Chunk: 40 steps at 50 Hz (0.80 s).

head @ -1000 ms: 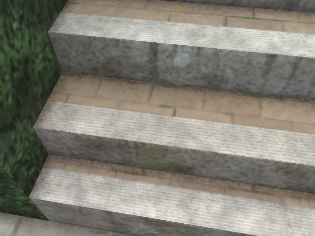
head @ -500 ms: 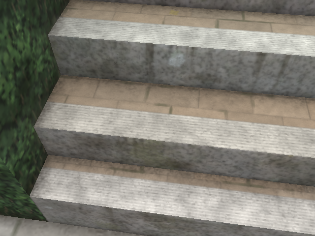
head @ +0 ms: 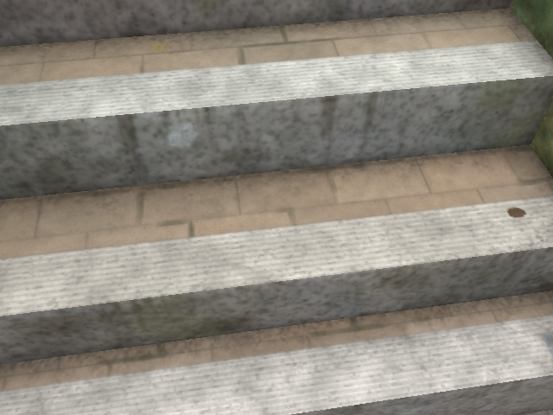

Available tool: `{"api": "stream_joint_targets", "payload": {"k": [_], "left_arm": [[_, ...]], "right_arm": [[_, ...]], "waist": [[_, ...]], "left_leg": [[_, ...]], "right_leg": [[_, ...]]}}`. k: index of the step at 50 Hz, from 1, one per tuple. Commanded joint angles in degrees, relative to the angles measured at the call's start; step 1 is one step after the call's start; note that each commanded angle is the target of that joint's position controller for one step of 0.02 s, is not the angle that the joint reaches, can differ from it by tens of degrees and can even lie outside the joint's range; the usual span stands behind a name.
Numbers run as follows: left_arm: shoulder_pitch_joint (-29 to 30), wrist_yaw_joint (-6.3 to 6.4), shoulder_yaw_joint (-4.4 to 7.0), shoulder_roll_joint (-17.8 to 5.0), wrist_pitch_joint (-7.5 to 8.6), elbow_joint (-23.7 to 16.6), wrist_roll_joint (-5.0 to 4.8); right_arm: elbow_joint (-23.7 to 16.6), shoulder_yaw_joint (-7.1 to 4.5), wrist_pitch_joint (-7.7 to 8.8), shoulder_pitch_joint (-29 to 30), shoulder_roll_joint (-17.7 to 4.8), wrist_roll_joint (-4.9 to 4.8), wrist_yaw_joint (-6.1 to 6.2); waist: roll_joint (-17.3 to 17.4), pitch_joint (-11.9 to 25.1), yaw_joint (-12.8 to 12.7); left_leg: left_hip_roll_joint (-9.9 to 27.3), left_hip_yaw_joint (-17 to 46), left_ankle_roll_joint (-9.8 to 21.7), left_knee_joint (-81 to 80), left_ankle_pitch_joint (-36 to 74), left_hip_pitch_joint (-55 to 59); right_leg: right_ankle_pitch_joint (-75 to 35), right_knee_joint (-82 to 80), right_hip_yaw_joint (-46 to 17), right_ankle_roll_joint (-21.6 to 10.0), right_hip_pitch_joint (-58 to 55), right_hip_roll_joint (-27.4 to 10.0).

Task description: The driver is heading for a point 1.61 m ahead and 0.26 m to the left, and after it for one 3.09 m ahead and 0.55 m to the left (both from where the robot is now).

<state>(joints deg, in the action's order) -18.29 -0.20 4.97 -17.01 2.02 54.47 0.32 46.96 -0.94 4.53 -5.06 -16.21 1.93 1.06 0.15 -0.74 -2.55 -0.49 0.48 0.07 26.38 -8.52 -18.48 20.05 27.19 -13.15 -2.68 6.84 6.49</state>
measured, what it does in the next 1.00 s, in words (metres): steps on the spot: right foot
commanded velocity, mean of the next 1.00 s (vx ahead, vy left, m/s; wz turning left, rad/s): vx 0.11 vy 0.00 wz -0.10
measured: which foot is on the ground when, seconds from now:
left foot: down 0.00-1.00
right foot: down 0.00-0.00, up 0.02-0.26, down 0.28-1.00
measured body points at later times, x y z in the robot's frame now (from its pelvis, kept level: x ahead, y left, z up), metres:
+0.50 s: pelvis +0.09 -0.01 +0.01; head +0.10 -0.01 +0.46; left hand +0.24 +0.22 -0.12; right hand +0.12 -0.26 -0.14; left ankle +0.05 +0.11 -0.74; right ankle +0.09 -0.10 -0.74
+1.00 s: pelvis +0.09 -0.01 +0.01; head +0.10 -0.02 +0.46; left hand +0.16 +0.24 -0.14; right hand +0.12 -0.27 -0.14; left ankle +0.05 +0.11 -0.74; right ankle +0.09 -0.11 -0.74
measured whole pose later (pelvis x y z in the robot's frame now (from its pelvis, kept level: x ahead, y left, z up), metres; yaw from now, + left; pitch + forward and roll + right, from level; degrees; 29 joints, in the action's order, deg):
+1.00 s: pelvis +0.09 -0.01 +0.01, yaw -4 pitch -1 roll +0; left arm -9.6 1.9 -0.7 -13.2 1.7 62.6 0.4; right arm 61.2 0.4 0.8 -11.0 -13.9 0.8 2.4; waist 0.6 -2.3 -0.1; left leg 1.3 -2.7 -0.4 19.3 -14.9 -3.0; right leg 9.8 20.5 -2.3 -2.4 9.2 3.6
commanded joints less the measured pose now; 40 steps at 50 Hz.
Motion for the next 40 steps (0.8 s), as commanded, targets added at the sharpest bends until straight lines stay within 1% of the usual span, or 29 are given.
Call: {"api": "stream_joint_targets", "payload": {"k": [1,2,3,4,5,6,7,8,9,10,11,12,13,14,15,16,17,18,19,20,21,22,23,25,26,27,28,31,40], "left_arm": [[5.32,0.26,-0.88,-1.82,1.79,-7.72,-0.46],[3.62,0.67,-0.7,-4.16,1.08,-5.9,0.85],[3.26,0.57,-0.85,-4.18,0.84,-4.31,1.26],[3.88,0.49,-1.33,-2.48,0.71,-3.87,1.18],[4.72,0.46,-1.61,-1.88,0.56,-3.84,1.33],[4.58,0.27,-1.81,-1.43,0.2,-3.49,1.65],[4.15,0.08,-2.12,-0.79,-0.06,-3.29,1.63],[4.63,0.12,-2.47,-0.31,-0.2,-3.12,1.59],[6.12,0.2,-2.89,0.19,-0.3,-3.16,1.32],[7.8,0.39,-3.22,0.38,-0.53,-3.13,1.18],[8.75,0.63,-3.43,0.19,-0.73,-3.04,0.86],[9.21,0.92,-3.68,0.23,-0.72,-2.9,0.74],[9.12,0.93,-4.07,0.68,-0.48,-2.68,1.0],[10.34,1.12,-4.05,-0.76,-0.18,-2.82,1.72],[9.81,1.23,-3.78,-3.29,0.12,-2.69,2.16],[11.07,1.17,-3.54,-4.92,0.02,-1.88,1.42],[12.97,0.9,-3.73,-3.14,-0.24,-1.74,0.26],[13.51,0.77,-3.75,-2.34,-0.27,-2.02,0.19],[13.15,0.97,-3.99,-1.94,-0.11,-1.34,0.38],[12.33,1.26,-4.11,-1.81,0.13,-0.61,0.42],[11.83,1.46,-4.02,-2.08,0.32,-0.02,0.32],[11.6,1.62,-4.01,-1.95,0.48,0.54,0.19],[11.63,1.76,-4.07,-1.63,0.61,0.65,0.13],[11.82,1.92,-4.1,-1.52,0.67,1.14,-0.02],[11.84,1.99,-4.11,-1.54,0.67,1.42,-0.06],[12.06,2.04,-4.1,-1.44,0.7,1.6,0.06],[12.18,2.12,-4.31,-1.05,0.57,2.02,0.12],[11.45,2.26,-4.24,-1.83,0.47,2.99,0.01],[9.89,2.32,-4.55,-2.5,0.11,5.29,-0.01]], "right_arm": [[0.39,-4.14,0.36,-14.3,-16.16,1.57,1.4],[0.35,-3.59,0.04,-12.22,-12.04,1.48,0.98],[-0.6,-2.35,0.23,-9.91,-6.97,0.74,0.49],[-1.41,-1.37,0.54,-6.81,-3.98,0.43,0.39],[-1.23,-0.91,1.28,-5.82,-3.04,0.44,0.56],[-0.51,-0.75,1.92,-5.73,-3.18,0.45,0.48],[0.2,-0.7,2.21,-5.67,-3.5,0.22,0.2],[0.5,-0.62,2.3,-5.07,-3.69,0.07,-0.02],[1.0,-0.71,2.14,-5.17,-4.33,-0.34,-0.03],[1.7,-0.68,1.85,-6.37,-4.49,-0.71,0.14],[2.35,-0.74,1.4,-7.29,-4.8,-0.98,0.29],[2.7,-0.75,0.93,-7.44,-4.84,-1.41,0.44],[2.87,-0.69,0.44,-6.66,-4.86,-2.02,0.46],[3.05,-0.48,0.3,-7.44,-4.27,-2.11,0.45],[2.5,-0.03,0.25,-8.38,-3.31,-1.36,0.16],[3.9,0.62,-0.39,-13.84,-0.57,-1.11,0.02],[5.67,1.0,-1.22,-13.76,-0.49,-0.5,0.56],[5.48,0.25,-1.57,-10.7,-3.03,-0.25,0.72],[5.35,0.03,-1.72,-9.24,-3.6,-0.35,0.65],[5.59,-0.16,-1.86,-9.28,-4.05,-0.58,0.52],[6.1,-0.2,-1.93,-9.88,-4.0,-0.75,0.5],[6.67,0.04,-1.93,-10.22,-3.21,-0.97,0.64],[7.2,0.09,-1.95,-10.34,-3.08,-1.08,0.83],[8.07,0.16,-2.2,-10.11,-2.72,-1.05,1.1],[8.43,0.16,-2.36,-9.99,-2.72,-1.01,1.18],[8.54,-0.04,-2.35,-9.29,-3.22,-0.95,1.34],[8.43,0.18,-2.36,-8.58,-2.86,-0.88,1.21],[9.35,0.16,-2.65,-8.32,-3.19,-1.05,1.24],[11.31,0.42,-3.37,-7.27,-3.77,-1.01,1.33]], "waist": [[15.83,7.36,7.11],[9.41,3.81,4.23],[3.97,0.98,3.47],[3.43,-0.09,2.27],[4.16,0.45,1.46],[4.31,2.39,0.63],[4.82,4.13,-0.21],[5.88,5.43,-0.38],[7.36,5.92,0.07],[8.5,6.35,1.12],[9.8,6.83,1.76],[9.89,6.93,1.74],[8.34,6.91,0.67],[5.9,7.08,0.95],[2.13,7.89,1.74],[-4.19,6.91,5.16],[-3.94,4.81,4.2],[-2.52,0.83,2.59],[-3.24,1.24,2.29],[-4.14,1.2,2.54],[-4.34,1.42,2.74],[-3.87,1.69,2.85],[-2.98,1.9,2.85],[-2.14,1.95,3.01],[-1.93,1.91,3.09],[-1.48,1.56,2.95],[-1.88,2.38,3.12],[-0.96,2.58,3.15],[-0.33,0.85,3.21]], "left_leg": [[22.2,32.07,8.8,-17.35,-14.73,26.64],[23.32,31.05,10.74,-15.58,-12.68,22.45],[20.4,25.01,10.41,-15.14,-4.15,18.9],[17.81,18.06,9.58,-15.14,9.39,16.07],[16.18,12.5,9.13,-13.25,26.38,14.47],[14.16,6.92,8.97,-10.33,40.45,12.88],[12.72,3.37,8.8,-8.25,47.97,11.91],[11.71,1.12,8.44,-6.83,52.02,11.27],[11.16,0.22,8.16,-6.09,52.27,11.46],[10.9,0.32,7.93,-5.5,50.81,12.35],[10.84,0.94,7.67,-4.95,48.28,13.31],[10.83,1.43,7.18,-4.32,44.65,13.15],[10.2,1.2,5.79,-3.44,38.34,11.22],[9.31,1.85,3.48,-3.57,27.13,7.8],[7.92,2.04,2.03,-4.05,10.59,3.15],[5.23,1.12,1.24,-8.37,-5.21,3.2],[4.95,0.64,0.77,-10.5,-7.36,7.19],[4.39,0.82,0.52,-9.21,-5.55,5.7],[4.9,0.85,0.51,-8.93,-2.39,7.57],[5.26,0.9,0.61,-8.57,-0.35,8.69],[5.59,0.96,0.65,-8.58,0.53,9.33],[5.85,0.97,0.67,-8.66,1.68,9.97],[5.87,0.88,0.73,-8.6,2.28,10.5],[5.99,0.73,0.68,-8.5,3.19,11.87],[6.08,0.7,0.68,-8.43,3.64,12.49],[5.98,0.67,0.81,-8.5,4.37,12.53],[6.4,0.89,0.76,-8.84,5.64,13.64],[6.62,0.77,0.7,-8.6,6.68,15.12],[7.04,1.04,0.81,-9.35,3.46,15.47]], "right_leg": [[10.58,20.23,5.27,-1.34,26.86,2.15],[10.52,27.71,5.46,-1.82,27.54,-3.02],[7.14,29.2,5.11,-1.62,26.05,-4.42],[4.26,28.7,5.44,-0.53,23.87,-5.58],[1.74,28.04,6.26,0.63,21.26,-5.88],[0.2,26.84,7.35,1.82,17.54,-5.5],[-0.25,23.55,8.64,2.82,14.48,-4.73],[-0.44,18.39,9.75,3.62,11.62,-4.09],[-1.07,13.01,10.8,3.92,9.63,-3.97],[-2.2,8.65,11.82,3.93,8.36,-3.7],[-4.37,5.06,12.67,3.67,7.15,-3.61],[-7.72,0.98,13.05,3.2,5.01,-3.97],[-15.29,-5.22,12.93,2.5,0.69,-4.67],[-21.92,-7.83,9.32,1.74,-4.05,-7.39],[-31.6,-6.34,3.51,0.71,-9.3,-13.4],[-38.96,-2.85,1.23,-2.4,-8.38,-16.95],[-31.34,-3.52,1.73,-3.04,-3.37,-15.75],[-26.62,-4.36,2.71,-1.73,-1.61,-13.15],[-26.51,-5.08,3.02,-1.17,-1.11,-12.5],[-27.98,-5.46,3.24,-0.92,-1.06,-12.05],[-29.16,-5.43,3.32,-0.89,-1.59,-11.98],[-30.72,-5.15,3.36,-1.01,-2.26,-12.06],[-31.8,-5.05,3.28,-1.2,-2.63,-12.15],[-32.66,-5.11,3.33,-1.36,-2.25,-12.12],[-32.78,-5.25,3.38,-1.35,-1.95,-12.04],[-32.68,-5.35,3.42,-1.1,-1.66,-11.88],[-33.87,-5.15,3.72,-0.72,-1.82,-11.87],[-33.81,-5.55,3.81,-0.49,-1.39,-11.67],[-29.06,-7.78,3.64,-0.03,0.51,-11.27]]}}
Keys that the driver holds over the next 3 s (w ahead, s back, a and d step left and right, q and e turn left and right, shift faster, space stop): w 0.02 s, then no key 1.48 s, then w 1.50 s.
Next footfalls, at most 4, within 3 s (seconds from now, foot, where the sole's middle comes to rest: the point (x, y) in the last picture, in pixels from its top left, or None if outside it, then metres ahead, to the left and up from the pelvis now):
0.28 right None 0.13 -0.11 -0.77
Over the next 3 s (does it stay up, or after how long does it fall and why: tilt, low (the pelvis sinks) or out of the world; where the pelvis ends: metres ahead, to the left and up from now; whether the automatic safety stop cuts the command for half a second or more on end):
stays up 0.10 0.01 0.02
